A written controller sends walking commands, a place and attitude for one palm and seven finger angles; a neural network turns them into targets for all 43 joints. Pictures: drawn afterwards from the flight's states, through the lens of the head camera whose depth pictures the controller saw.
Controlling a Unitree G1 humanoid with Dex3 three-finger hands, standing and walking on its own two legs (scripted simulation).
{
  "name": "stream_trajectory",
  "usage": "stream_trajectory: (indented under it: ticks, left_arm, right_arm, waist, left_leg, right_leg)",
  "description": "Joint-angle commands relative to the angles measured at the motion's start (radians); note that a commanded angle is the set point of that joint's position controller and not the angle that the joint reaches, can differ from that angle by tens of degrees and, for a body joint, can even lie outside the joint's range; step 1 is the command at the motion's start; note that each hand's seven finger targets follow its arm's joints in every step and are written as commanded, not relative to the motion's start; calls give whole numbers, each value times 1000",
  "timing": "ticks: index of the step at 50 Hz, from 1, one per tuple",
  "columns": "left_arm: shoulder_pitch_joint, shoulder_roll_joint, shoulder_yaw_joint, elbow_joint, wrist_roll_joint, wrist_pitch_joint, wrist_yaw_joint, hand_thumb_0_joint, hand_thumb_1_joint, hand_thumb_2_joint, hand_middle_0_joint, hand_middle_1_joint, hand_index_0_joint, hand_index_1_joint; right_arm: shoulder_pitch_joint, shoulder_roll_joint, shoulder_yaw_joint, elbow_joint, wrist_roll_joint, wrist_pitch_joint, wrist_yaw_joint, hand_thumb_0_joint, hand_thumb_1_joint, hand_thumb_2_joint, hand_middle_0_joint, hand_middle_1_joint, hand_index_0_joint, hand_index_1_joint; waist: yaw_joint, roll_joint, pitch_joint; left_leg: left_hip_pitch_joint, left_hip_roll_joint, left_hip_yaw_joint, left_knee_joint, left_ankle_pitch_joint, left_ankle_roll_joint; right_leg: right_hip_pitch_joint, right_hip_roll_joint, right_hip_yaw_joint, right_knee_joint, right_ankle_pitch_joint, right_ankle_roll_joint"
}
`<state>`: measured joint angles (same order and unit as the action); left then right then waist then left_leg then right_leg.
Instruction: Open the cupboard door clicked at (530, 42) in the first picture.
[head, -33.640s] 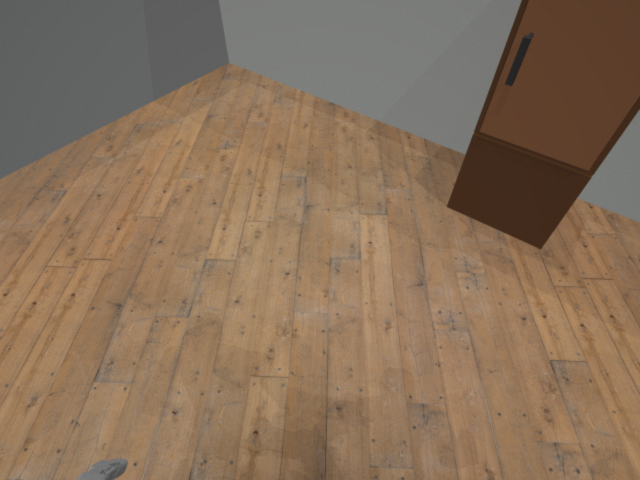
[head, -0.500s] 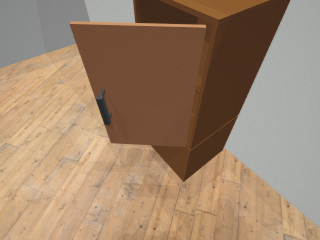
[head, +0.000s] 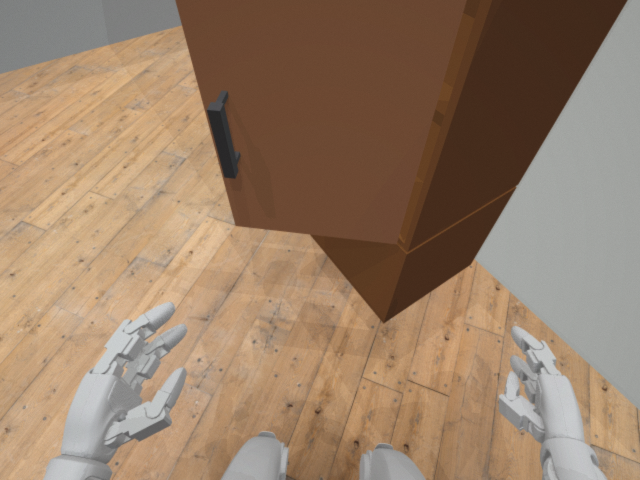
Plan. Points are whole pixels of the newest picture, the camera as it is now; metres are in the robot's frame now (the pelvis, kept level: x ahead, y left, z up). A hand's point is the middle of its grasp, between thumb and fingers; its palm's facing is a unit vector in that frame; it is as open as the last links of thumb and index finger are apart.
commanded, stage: raise the hand with hooked fingers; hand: left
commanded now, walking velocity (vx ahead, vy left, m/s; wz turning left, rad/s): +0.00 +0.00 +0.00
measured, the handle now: (227, 136) +0.63 +0.22 +0.04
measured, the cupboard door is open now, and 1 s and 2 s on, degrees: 48 48 48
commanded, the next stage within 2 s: move the hooked fingers beside the handle in 1.70 s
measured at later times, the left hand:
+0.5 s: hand (119, 369) +0.22 +0.25 +0.04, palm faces -0.03 -1.00 -0.06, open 11.5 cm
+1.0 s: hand (97, 329) +0.27 +0.29 +0.04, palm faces -0.03 -1.00 -0.06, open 13.8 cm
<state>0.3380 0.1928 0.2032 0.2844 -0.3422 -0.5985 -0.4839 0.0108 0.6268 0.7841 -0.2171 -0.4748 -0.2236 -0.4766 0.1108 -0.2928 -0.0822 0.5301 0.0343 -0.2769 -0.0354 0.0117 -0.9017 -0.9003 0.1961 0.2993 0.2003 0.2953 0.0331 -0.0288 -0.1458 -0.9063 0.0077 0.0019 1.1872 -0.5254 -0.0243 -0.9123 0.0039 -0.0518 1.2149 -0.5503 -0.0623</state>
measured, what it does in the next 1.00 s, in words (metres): stands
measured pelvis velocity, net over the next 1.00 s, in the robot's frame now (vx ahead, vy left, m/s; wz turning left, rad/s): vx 0.00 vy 0.04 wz -0.01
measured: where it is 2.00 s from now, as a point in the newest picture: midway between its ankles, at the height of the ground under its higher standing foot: outside the picture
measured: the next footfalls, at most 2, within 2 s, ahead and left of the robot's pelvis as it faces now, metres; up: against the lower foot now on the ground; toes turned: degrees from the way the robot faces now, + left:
none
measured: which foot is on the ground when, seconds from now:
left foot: down 0.00-1.00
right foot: down 0.00-1.00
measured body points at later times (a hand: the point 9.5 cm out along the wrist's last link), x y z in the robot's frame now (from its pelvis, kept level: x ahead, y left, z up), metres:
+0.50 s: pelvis -0.02 +0.04 +0.00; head +0.06 +0.05 +0.44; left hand +0.22 +0.30 +0.04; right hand +0.14 -0.20 -0.09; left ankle +0.03 +0.14 -0.64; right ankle +0.03 -0.08 -0.64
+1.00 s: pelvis +0.00 +0.04 +0.00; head +0.08 +0.06 +0.44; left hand +0.26 +0.34 +0.05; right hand +0.18 -0.20 -0.07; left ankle +0.03 +0.14 -0.64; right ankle +0.03 -0.08 -0.64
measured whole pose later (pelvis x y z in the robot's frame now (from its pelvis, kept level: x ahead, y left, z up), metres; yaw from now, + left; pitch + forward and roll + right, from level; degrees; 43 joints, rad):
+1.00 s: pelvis +0.00 +0.04 +0.00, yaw +0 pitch +17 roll -4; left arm 0.12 0.37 0.36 0.27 -0.35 -0.36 -0.48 0.00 -0.47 0.32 -0.29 -1.18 -0.30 -1.18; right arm 0.23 -0.26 0.04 0.53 0.03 -0.21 -0.06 0.01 -0.90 -0.90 0.20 0.30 0.21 0.30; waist -0.01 0.02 -0.14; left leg -0.99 0.01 -0.03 1.22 -0.53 0.02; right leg -0.94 0.01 -0.09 1.15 -0.51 -0.02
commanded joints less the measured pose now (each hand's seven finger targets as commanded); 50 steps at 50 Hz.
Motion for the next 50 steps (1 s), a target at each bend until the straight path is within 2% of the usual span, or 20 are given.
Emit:
stream_trajectory:
  ticks: [1, 3, 6, 7, 8, 9, 11, 13, 21, 23, 25, 28, 31, 34, 38, 40, 43, 45, 48, 50]
  left_arm:
    - [-131, 162, 57, -460, -18, -4, 53, 0, 410, 690, -235, -615, -235, -615]
    - [-168, 193, 48, -530, 16, 20, 91, 0, 363, 670, -238, -645, -238, -645]
    - [-93, 158, 28, -509, 47, 69, 123, 0, 293, 640, -243, -690, -243, -690]
    - [-73, 152, 21, -487, 51, 93, 130, 0, 270, 630, -245, -705, -245, -705]
    - [-67, 155, 29, -424, 44, 126, 127, 0, 247, 620, -247, -720, -247, -720]
    - [-76, 161, 35, -426, 49, 141, 128, 0, 223, 610, -248, -735, -248, -735]
    - [-47, 174, 54, -433, 46, 171, 136, 0, 177, 590, -252, -765, -252, -765]
    - [-23, 199, 97, -394, 31, 198, 144, 0, 130, 570, -255, -795, -255, -795]
    - [-97, 203, 91, -399, 27, 135, 165, 0, -57, 490, -268, -915, -268, -915]
    - [-117, 223, 101, -368, 24, 131, 156, 0, -103, 470, -272, -945, -272, -945]
    - [-145, 232, 105, -375, 25, 128, 144, 0, -150, 450, -275, -975, -275, -975]
    - [-162, 267, 136, -371, 21, 136, 136, 0, -220, 420, -280, -1020, -280, -1020]
    - [-160, 263, 148, -361, 12, 141, 128, 0, -290, 390, -285, -1065, -285, -1065]
    - [-183, 283, 166, -348, 10, 146, 116, 0, -360, 360, -290, -1110, -290, -1110]
    - [-229, 310, 196, -275, -2, 160, 85, 0, -453, 320, -297, -1170, -297, -1170]
    - [-251, 327, 212, -272, -8, 160, 64, 0, -500, 300, -300, -1200, -300, -1200]
    - [-293, 349, 228, -249, -22, 168, 34, 0, -500, 300, -300, -1200, -300, -1200]
    - [-308, 358, 245, -221, -32, 171, 15, 0, -500, 300, -300, -1200, -300, -1200]
    - [-358, 386, 261, -185, -40, 178, -7, 0, -500, 300, -300, -1200, -300, -1200]
    - [-380, 403, 280, -181, -44, 178, -23, 0, -500, 300, -300, -1200, -300, -1200]
  right_arm:
    - [35, -73, -4, -161, -5, -32, -29, 0, -900, -900, 200, 300, 200, 300]
    - [53, -79, 6, -145, -15, -20, -38, 0, -900, -900, 200, 300, 200, 300]
    - [50, -68, 12, -125, -14, -14, -40, 0, -900, -900, 200, 300, 200, 300]
    - [44, -67, 17, -124, -12, -10, -38, 0, -900, -900, 200, 300, 200, 300]
    - [38, -71, 22, -123, -12, -1, -40, 0, -900, -900, 200, 300, 200, 300]
    - [38, -74, 24, -126, -8, 1, -41, 0, -900, -900, 200, 300, 200, 300]
    - [32, -70, 26, -135, -5, 3, -40, 0, -900, -900, 200, 300, 200, 300]
    - [23, -66, 31, -139, -6, 9, -40, 0, -900, -900, 200, 300, 200, 300]
    - [61, -85, 41, -136, -12, -4, -37, 0, -900, -900, 200, 300, 200, 300]
    - [70, -98, 40, -138, -11, -3, -39, 0, -900, -900, 200, 300, 200, 300]
    - [83, -105, 38, -139, -8, -1, -39, 0, -900, -900, 200, 300, 200, 300]
    - [96, -113, 38, -139, -7, 0, -41, 0, -900, -900, 200, 300, 200, 300]
    - [104, -113, 34, -137, -5, 4, -41, 0, -900, -900, 200, 300, 200, 300]
    - [111, -116, 35, -137, -7, 11, -37, 0, -900, -900, 200, 300, 200, 300]
    - [120, -121, 38, -131, -7, 21, -38, 0, -900, -900, 200, 300, 200, 300]
    - [123, -124, 37, -132, -5, 20, -38, 0, -900, -900, 200, 300, 200, 300]
    - [124, -126, 42, -129, -5, 19, -38, 0, -900, -900, 200, 300, 200, 300]
    - [127, -128, 42, -127, -4, 19, -39, 0, -900, -900, 200, 300, 200, 300]
    - [132, -132, 47, -121, -4, 18, -40, 0, -900, -900, 200, 300, 200, 300]
    - [134, -134, 43, -119, -3, 17, -42, 0, -900, -900, 200, 300, 200, 300]
  waist:
    - [-33, 90, -240]
    - [-55, 97, -242]
    - [-49, 131, -244]
    - [-51, 130, -223]
    - [-51, 86, -189]
    - [-49, 74, -206]
    - [-30, 96, -241]
    - [-10, 79, -234]
    - [-30, 90, -210]
    - [-35, 61, -195]
    - [-39, 95, -209]
    - [-32, 118, -220]
    - [-37, 110, -232]
    - [-33, 141, -239]
    - [-45, 119, -214]
    - [-44, 121, -249]
    - [-44, 147, -246]
    - [-45, 118, -264]
    - [-48, 131, -253]
    - [-46, 124, -287]
  left_leg:
    - [77, -16, -6, -67, 186, 65]
    - [95, -6, -28, -64, 219, 70]
    - [117, -3, -46, -95, 226, 63]
    - [111, -4, -54, -113, 196, 61]
    - [84, -2, -66, -121, 174, 59]
    - [83, -4, -70, -132, 155, 57]
    - [97, -7, -72, -162, 127, 53]
    - [90, -9, -77, -178, 133, 49]
    - [94, -8, -86, -208, 65, 43]
    - [80, -7, -94, -211, 43, 43]
    - [95, -8, -89, -217, 33, 42]
    - [121, -6, -96, -226, 73, 37]
    - [148, -4, -90, -220, 143, 34]
    - [161, -5, -86, -215, 191, 29]
    - [133, -7, -76, -196, 197, 35]
    - [149, -7, -71, -188, 226, 36]
    - [152, -6, -69, -178, 244, 36]
    - [147, -6, -64, -171, 248, 38]
    - [139, -6, -65, -164, 258, 41]
    - [147, -5, -61, -159, 277, 42]
  right_leg:
    - [145, -7, 145, -253, 105, 44]
    - [112, 13, 102, -210, 167, 35]
    - [77, 18, 40, -193, 188, 34]
    - [60, 21, 26, -201, 154, 35]
    - [54, 30, 13, -200, 128, 32]
    - [53, 26, 6, -202, 106, 37]
    - [73, 20, 1, -214, 76, 38]
    - [97, 24, -7, -214, 74, 31]
    - [45, 19, -21, -208, 33, 30]
    - [35, 22, -22, -203, 26, 29]
    - [33, 18, -20, -209, 23, 31]
    - [47, 23, -23, -202, 61, 24]
    - [60, 24, -27, -209, 108, 28]
    - [69, 27, -28, -204, 137, 25]
    - [74, 32, -20, -216, 149, 25]
    - [90, 30, -15, -217, 172, 28]
    - [90, 34, -11, -215, 188, 23]
    - [102, 33, -6, -219, 197, 29]
    - [97, 37, -5, -214, 205, 24]
    - [111, 32, 1, -213, 226, 29]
